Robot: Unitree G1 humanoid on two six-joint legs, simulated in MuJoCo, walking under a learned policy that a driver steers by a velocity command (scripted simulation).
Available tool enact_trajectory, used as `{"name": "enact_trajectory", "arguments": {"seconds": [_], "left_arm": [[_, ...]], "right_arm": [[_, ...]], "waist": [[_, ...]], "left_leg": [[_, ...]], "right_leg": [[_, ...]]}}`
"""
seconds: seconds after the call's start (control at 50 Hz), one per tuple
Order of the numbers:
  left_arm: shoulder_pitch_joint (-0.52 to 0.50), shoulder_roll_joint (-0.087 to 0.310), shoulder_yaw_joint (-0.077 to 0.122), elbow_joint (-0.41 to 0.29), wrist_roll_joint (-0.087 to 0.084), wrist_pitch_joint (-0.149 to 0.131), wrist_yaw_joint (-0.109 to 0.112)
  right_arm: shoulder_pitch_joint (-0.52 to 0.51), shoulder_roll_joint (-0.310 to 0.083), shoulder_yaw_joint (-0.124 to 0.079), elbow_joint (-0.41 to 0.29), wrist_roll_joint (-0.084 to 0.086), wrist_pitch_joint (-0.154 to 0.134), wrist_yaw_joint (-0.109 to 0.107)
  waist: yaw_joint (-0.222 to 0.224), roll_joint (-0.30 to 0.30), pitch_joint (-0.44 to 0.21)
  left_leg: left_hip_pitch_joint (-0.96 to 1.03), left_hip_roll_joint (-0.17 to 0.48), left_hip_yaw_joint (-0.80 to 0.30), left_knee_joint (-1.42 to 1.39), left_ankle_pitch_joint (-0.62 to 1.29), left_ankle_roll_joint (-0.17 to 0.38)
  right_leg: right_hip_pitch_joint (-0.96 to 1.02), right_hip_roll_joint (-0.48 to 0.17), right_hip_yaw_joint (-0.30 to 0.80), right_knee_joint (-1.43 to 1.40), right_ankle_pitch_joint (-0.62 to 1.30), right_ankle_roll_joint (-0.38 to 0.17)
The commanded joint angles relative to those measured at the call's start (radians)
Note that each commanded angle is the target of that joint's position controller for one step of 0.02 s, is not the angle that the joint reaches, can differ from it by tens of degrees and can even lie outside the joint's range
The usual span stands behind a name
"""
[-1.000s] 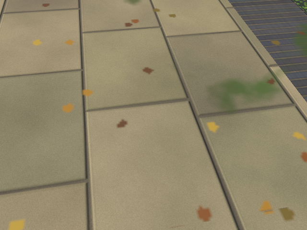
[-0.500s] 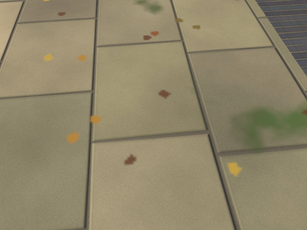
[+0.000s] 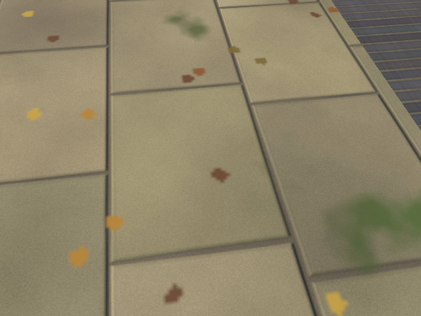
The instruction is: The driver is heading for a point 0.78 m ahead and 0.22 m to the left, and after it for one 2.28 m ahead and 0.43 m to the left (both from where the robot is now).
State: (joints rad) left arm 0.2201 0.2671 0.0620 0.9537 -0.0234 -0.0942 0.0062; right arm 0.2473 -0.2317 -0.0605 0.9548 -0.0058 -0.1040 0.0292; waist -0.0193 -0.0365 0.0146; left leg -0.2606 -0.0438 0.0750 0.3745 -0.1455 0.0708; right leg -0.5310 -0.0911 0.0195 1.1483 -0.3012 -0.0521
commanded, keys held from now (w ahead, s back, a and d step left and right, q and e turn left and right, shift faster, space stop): w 0.30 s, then no key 0.02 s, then q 0.68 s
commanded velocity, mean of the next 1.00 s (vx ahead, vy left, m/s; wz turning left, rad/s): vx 0.26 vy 0.00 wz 0.27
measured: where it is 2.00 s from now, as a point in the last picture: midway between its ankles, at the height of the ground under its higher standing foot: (154, 273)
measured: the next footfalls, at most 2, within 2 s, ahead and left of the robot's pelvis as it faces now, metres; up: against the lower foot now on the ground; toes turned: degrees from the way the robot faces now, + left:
right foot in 0.36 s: +0.39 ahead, -0.16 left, +0.00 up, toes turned -3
left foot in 0.88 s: +0.40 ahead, +0.08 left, +0.00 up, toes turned +19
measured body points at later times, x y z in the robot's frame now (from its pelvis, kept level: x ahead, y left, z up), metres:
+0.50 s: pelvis +0.27 -0.07 -0.01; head +0.31 -0.08 +0.44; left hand +0.41 +0.19 -0.12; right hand +0.30 -0.34 -0.16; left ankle +0.16 +0.08 -0.65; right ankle +0.35 -0.16 -0.74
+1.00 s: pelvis +0.35 -0.02 -0.01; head +0.39 +0.02 +0.44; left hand +0.41 +0.29 -0.14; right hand +0.57 -0.26 -0.10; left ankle +0.36 +0.07 -0.74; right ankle +0.35 -0.17 -0.67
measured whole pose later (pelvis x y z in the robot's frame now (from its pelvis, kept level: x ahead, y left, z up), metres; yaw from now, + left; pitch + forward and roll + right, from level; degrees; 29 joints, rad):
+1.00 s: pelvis +0.35 -0.02 -0.01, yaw +19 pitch +3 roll -2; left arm 0.05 0.31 0.09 0.88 0.00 0.00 0.03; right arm 0.16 -0.28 -0.10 0.75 0.00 0.01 0.00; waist -0.01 -0.03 0.06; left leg -0.36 -0.01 0.01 0.53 -0.21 0.06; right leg -0.48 -0.04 -0.05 1.08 -0.52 0.05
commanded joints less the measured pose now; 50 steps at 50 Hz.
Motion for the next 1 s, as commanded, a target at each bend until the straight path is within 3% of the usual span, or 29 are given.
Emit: {"name": "enact_trajectory", "arguments": {"seconds": [0.02,0.08,0.16,0.24,0.3,0.32,0.34,0.36,0.38,0.4,0.42,0.44,0.46,0.5,0.52,0.56,0.6,0.68,0.8,0.86,0.88,0.9,0.92,0.94,0.96,0.98,1.0], "left_arm": [[0.038,0.041,0.015,-0.043,0.008,0.014,0.006],[-0.071,0.039,0.017,-0.079,0.018,0.016,0.004],[-0.208,0.019,0.006,-0.114,0.011,0.008,-0.01],[-0.313,0.023,-0.002,-0.152,0.002,0.001,-0.03],[-0.309,0.05,0.004,-0.168,0.0,-0.009,-0.047],[-0.26,0.071,0.014,-0.158,0.005,-0.012,-0.047],[-0.148,0.1,0.032,-0.126,0.016,-0.017,-0.045],[0.009,0.157,0.055,-0.082,0.03,-0.022,-0.039],[0.156,0.247,0.073,-0.059,0.055,-0.022,-0.03],[0.168,0.237,0.062,-0.052,0.048,-0.012,-0.036],[0.136,0.165,0.044,-0.07,0.034,-0.006,-0.034],[0.038,0.126,0.03,-0.089,0.027,-0.004,-0.026],[-0.029,0.098,0.019,-0.095,0.031,-0.006,-0.024],[-0.102,0.066,0.012,-0.093,0.048,-0.006,-0.022],[-0.118,0.07,0.014,-0.093,0.058,-0.007,-0.02],[-0.135,0.095,0.019,-0.09,0.062,-0.006,-0.007],[-0.136,0.109,0.023,-0.087,0.055,0.005,0.012],[-0.14,0.134,0.031,-0.085,0.043,0.035,0.04],[-0.111,0.179,0.049,-0.084,0.019,0.082,0.043],[-0.13,0.185,0.055,-0.092,-0.002,0.099,0.045],[-0.077,0.168,0.054,-0.073,0.0,0.101,0.041],[-0.078,0.132,0.045,-0.093,0.029,0.097,0.035],[-0.121,0.078,0.027,-0.153,0.058,0.086,0.024],[-0.188,0.109,0.035,-0.157,0.045,0.08,0.015],[-0.211,0.121,0.04,-0.163,0.014,0.079,0.013],[-0.195,0.116,0.041,-0.146,0.01,0.082,0.022],[-0.192,0.138,0.049,-0.139,0.023,0.087,0.032]], "right_arm": [[0.012,-0.129,-0.023,-0.034,0.001,-0.018,-0.01],[0.055,-0.143,-0.026,-0.02,0.004,-0.009,-0.028],[0.113,-0.15,-0.025,-0.002,0.014,-0.002,-0.037],[0.181,-0.156,-0.03,0.033,0.02,0.013,-0.039],[0.175,-0.173,-0.04,0.042,0.025,0.028,-0.045],[0.15,-0.179,-0.041,0.038,0.022,0.033,-0.047],[0.133,-0.174,-0.039,0.034,0.022,0.041,-0.048],[0.133,-0.148,-0.028,0.023,0.017,0.044,-0.049],[0.177,-0.091,-0.006,-0.005,-0.009,0.035,-0.048],[0.31,-0.004,0.019,0.029,0.012,0.02,-0.042],[0.238,-0.129,-0.016,0.035,0.04,0.014,-0.043],[0.144,-0.148,-0.024,0.001,0.053,0.017,-0.048],[0.107,-0.135,-0.026,-0.001,0.044,0.028,-0.057],[0.128,-0.098,-0.036,-0.002,0.033,0.069,-0.066],[0.142,-0.079,-0.037,-0.006,0.033,0.087,-0.068],[0.128,-0.074,-0.044,-0.037,0.028,0.107,-0.073],[0.081,-0.083,-0.049,-0.074,0.022,0.116,-0.073],[-0.018,-0.081,-0.047,-0.132,0.018,0.121,-0.052],[-0.117,-0.103,-0.055,-0.217,0.021,0.137,-0.019],[-0.081,-0.106,-0.061,-0.23,0.023,0.138,-0.005],[-0.037,-0.143,-0.075,-0.223,0.017,0.134,-0.014],[0.031,-0.259,-0.11,-0.22,0.009,0.129,-0.034],[0.038,-0.347,-0.12,-0.233,-0.01,0.126,-0.044],[0.065,-0.279,-0.1,-0.241,-0.018,0.108,-0.033],[0.017,-0.263,-0.093,-0.249,-0.013,0.092,-0.03],[-0.046,-0.245,-0.091,-0.26,0.006,0.086,-0.036],[-0.09,-0.214,-0.08,-0.272,0.022,0.089,-0.043]], "waist": [[0.038,0.092,-0.025],[0.015,0.082,0.006],[-0.027,0.093,0.037],[-0.059,0.098,0.074],[-0.03,0.116,0.064],[0.003,0.131,0.037],[0.065,0.135,-0.031],[0.126,0.111,-0.143],[0.133,-0.068,-0.317],[0.09,-0.265,-0.483],[0.115,-0.128,-0.425],[0.091,-0.099,-0.275],[0.058,-0.028,-0.197],[-0.005,-0.056,-0.126],[-0.02,-0.064,-0.114],[-0.037,-0.066,-0.089],[-0.032,-0.063,-0.081],[-0.001,-0.057,-0.073],[0.031,-0.061,-0.053],[-0.009,-0.062,-0.069],[-0.022,-0.012,-0.097],[-0.027,0.182,-0.142],[0.004,0.38,-0.175],[-0.052,0.212,-0.261],[-0.033,0.161,-0.221],[-0.001,0.112,-0.178],[0.014,0.108,-0.149]], "left_leg": [[0.095,0.282,-0.261,-0.239,0.166,0.176],[0.121,0.266,-0.205,-0.26,0.191,0.161],[0.138,0.23,-0.128,-0.269,0.17,0.126],[0.258,0.274,-0.127,-0.228,0.166,0.121],[0.341,0.317,-0.136,-0.157,0.27,0.101],[0.348,0.305,-0.124,-0.088,0.444,0.083],[0.328,0.265,-0.106,0.052,0.634,0.057],[0.222,0.201,-0.078,0.256,0.613,0.015],[-0.079,0.087,-0.037,0.615,0.173,-0.044],[-0.307,-0.044,-0.155,0.883,-0.534,-0.08],[-0.341,0.013,-0.245,0.966,-0.513,-0.076],[-0.399,0.058,-0.2,0.949,-0.451,-0.075],[-0.372,0.103,-0.173,0.899,-0.383,-0.082],[-0.242,0.144,-0.155,0.833,-0.293,-0.084],[-0.211,0.137,-0.137,0.834,-0.265,-0.086],[-0.237,0.138,-0.13,0.798,-0.209,-0.094],[-0.277,0.151,-0.129,0.703,-0.132,-0.099],[-0.255,0.157,-0.088,0.516,-0.024,-0.099],[-0.246,0.124,-0.024,0.358,-0.15,-0.07],[-0.131,0.083,0.019,0.159,-0.071,-0.024],[-0.012,0.065,-0.012,0.055,0.086,0.011],[0.181,0.205,-0.23,0.03,0.499,0.08],[0.357,0.424,-0.563,0.047,0.798,0.288],[0.353,0.427,-0.562,0.031,0.727,0.325],[0.322,0.375,-0.466,0.019,0.643,0.277],[0.273,0.32,-0.402,0.014,0.532,0.217],[0.22,0.299,-0.378,-0.002,0.458,0.185]], "right_leg": [[-0.123,-0.07,0.04,-0.083,0.089,0.016],[-0.191,-0.067,0.031,-0.256,0.246,0.04],[-0.14,-0.023,-0.014,-0.483,0.407,0.041],[-0.161,-0.001,-0.022,-0.588,0.373,0.025],[-0.119,0.016,-0.025,-0.634,0.27,-0.013],[-0.034,0.045,-0.043,-0.649,0.244,-0.027],[0.136,0.087,-0.073,-0.676,0.273,-0.047],[0.394,0.05,-0.042,-0.656,0.449,-0.081],[0.768,-0.199,0.221,-0.585,0.756,-0.17],[0.961,-0.382,0.553,-0.683,0.833,-0.303],[0.852,-0.332,0.461,-0.704,0.803,-0.257],[0.71,-0.299,0.3,-0.718,0.826,-0.213],[0.567,-0.255,0.204,-0.754,0.816,-0.184],[0.348,-0.204,0.078,-0.832,0.734,-0.154],[0.294,-0.199,0.042,-0.86,0.722,-0.168],[0.257,-0.207,-0.013,-0.901,0.693,-0.192],[0.282,-0.21,-0.055,-0.923,0.623,-0.189],[0.326,-0.205,-0.123,-0.944,0.471,-0.174],[0.455,-0.264,-0.128,-0.854,0.45,-0.149],[0.477,-0.254,-0.156,-0.721,0.484,-0.079],[0.441,-0.202,-0.194,-0.606,0.455,-0.02],[0.251,-0.103,-0.262,-0.341,0.263,0.06],[-0.095,0.068,-0.219,-0.064,-0.375,0.139],[-0.136,0.074,-0.021,0.078,-0.414,0.126],[-0.17,0.06,0.011,0.099,-0.328,0.105],[-0.181,0.043,0.024,0.063,-0.24,0.097],[-0.171,0.033,0.033,0.02,-0.182,0.097]]}}
Keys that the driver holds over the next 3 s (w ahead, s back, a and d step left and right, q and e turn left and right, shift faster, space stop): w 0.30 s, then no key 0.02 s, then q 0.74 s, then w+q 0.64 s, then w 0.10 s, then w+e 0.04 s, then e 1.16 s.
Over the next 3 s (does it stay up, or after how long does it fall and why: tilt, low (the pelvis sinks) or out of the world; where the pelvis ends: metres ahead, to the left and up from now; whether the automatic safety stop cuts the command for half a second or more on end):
stays up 0.71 0.34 0.00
